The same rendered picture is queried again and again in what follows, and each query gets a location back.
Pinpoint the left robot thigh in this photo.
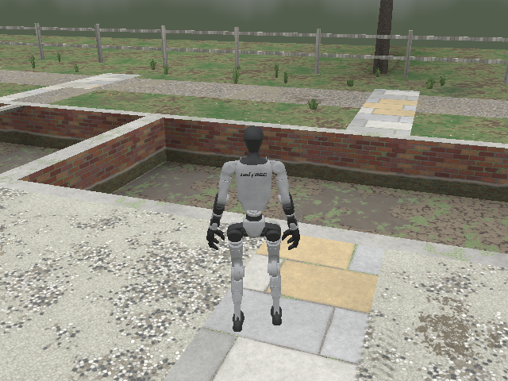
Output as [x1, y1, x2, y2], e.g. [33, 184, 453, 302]
[227, 222, 244, 281]

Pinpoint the right robot upper arm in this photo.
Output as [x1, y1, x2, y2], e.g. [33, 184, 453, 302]
[270, 160, 291, 205]

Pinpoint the right robot thigh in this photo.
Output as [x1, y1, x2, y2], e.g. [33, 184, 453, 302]
[265, 221, 281, 277]

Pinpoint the robot left forearm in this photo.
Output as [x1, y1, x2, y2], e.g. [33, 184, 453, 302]
[209, 193, 225, 230]

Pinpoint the robot right hand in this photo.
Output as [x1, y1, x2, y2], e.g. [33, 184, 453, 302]
[282, 228, 300, 250]

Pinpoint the robot thigh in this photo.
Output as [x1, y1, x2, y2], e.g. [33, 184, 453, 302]
[227, 222, 244, 281]
[265, 221, 281, 277]

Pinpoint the left robot upper arm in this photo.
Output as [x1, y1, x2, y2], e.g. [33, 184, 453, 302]
[217, 160, 237, 205]

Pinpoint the robot left hand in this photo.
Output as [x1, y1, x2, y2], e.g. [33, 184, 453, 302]
[206, 228, 225, 250]

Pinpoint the robot right forearm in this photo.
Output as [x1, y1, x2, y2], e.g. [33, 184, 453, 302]
[283, 192, 298, 230]

